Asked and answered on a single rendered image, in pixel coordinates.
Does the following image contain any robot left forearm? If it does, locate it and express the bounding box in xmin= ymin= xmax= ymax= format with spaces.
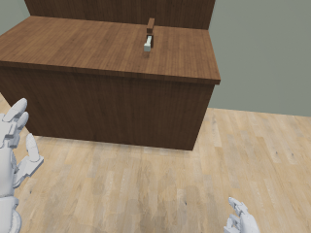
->
xmin=0 ymin=196 xmax=22 ymax=233

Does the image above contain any counter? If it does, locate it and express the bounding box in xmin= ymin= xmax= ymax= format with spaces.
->
xmin=0 ymin=0 xmax=221 ymax=151

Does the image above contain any left robot hand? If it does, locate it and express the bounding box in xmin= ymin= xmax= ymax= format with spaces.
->
xmin=0 ymin=98 xmax=44 ymax=198

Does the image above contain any tap lever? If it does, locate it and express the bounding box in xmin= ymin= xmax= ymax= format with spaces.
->
xmin=144 ymin=36 xmax=152 ymax=51

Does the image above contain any right robot hand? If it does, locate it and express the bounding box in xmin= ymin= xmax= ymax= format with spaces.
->
xmin=224 ymin=197 xmax=260 ymax=233

